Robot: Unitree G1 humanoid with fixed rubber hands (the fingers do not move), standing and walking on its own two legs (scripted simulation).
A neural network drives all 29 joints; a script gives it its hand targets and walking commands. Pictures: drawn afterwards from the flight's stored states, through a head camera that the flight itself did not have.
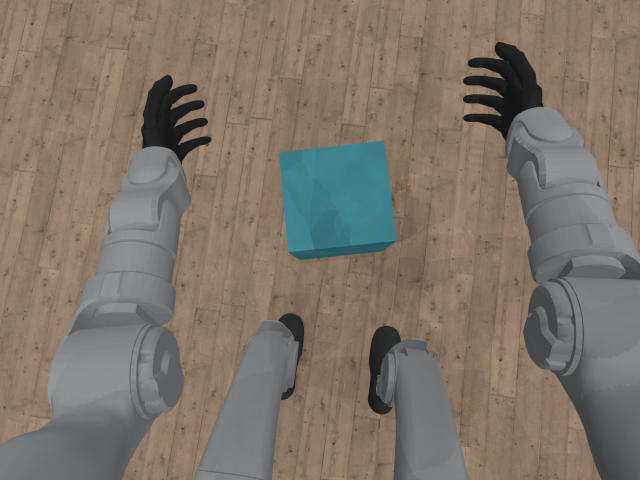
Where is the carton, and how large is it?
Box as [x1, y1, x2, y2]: [279, 141, 396, 259]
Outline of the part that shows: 383,141 279,152 288,252 299,259 381,251 396,240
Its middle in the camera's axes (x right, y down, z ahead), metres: +0.04 -0.07 +0.88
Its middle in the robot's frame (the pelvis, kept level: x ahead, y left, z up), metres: +0.50 +0.04 -0.52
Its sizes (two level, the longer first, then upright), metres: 0.210 0.200 0.250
